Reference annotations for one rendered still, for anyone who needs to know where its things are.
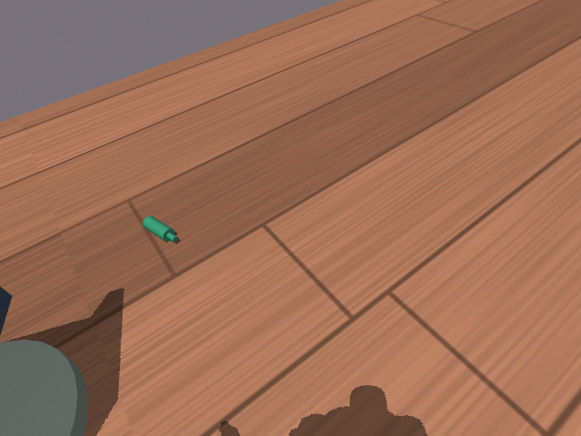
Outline bottle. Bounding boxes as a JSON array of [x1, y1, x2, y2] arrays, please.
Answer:
[[143, 216, 178, 242]]

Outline office chair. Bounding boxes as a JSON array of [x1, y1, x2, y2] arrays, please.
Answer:
[[0, 287, 89, 436]]

